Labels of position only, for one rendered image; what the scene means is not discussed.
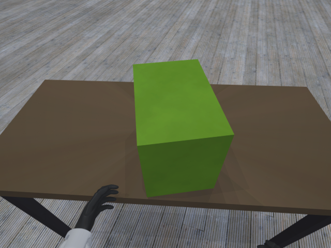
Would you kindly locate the robot left forearm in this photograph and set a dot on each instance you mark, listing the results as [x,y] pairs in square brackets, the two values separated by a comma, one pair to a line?
[77,238]

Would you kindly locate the robot left hand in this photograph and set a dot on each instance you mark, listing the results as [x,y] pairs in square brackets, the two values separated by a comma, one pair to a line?
[94,206]

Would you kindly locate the table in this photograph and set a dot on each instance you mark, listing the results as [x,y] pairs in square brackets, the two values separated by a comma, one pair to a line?
[73,137]

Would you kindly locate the carton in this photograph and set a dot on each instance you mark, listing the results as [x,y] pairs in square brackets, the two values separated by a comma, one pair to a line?
[183,135]

